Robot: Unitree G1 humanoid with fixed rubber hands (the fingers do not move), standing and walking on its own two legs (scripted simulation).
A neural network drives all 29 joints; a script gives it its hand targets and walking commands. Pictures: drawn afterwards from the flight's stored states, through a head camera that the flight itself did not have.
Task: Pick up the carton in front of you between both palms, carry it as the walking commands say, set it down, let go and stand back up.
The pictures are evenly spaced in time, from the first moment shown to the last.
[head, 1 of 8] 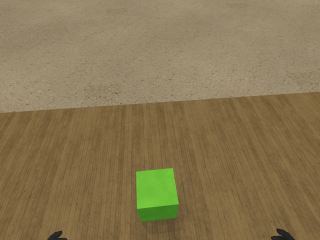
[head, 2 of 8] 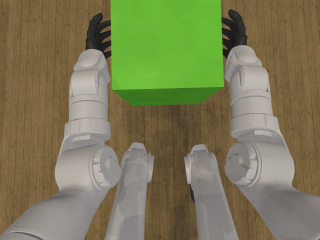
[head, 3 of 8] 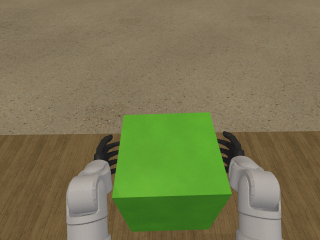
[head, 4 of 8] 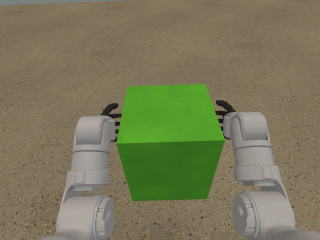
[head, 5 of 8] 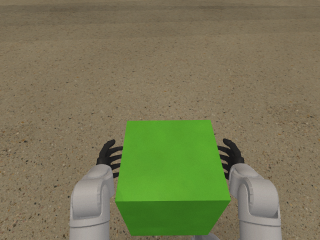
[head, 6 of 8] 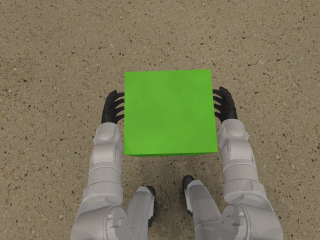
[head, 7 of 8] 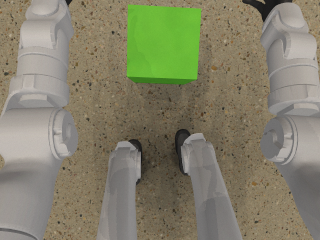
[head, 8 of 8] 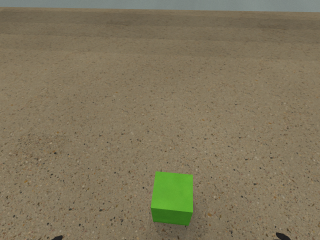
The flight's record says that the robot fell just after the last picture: no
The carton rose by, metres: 0.70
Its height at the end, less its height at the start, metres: -0.15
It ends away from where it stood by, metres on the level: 3.41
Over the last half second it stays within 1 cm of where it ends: yes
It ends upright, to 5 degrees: yes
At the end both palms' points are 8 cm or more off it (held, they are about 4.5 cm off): yes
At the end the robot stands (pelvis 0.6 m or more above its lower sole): yes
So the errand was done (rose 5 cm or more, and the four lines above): yes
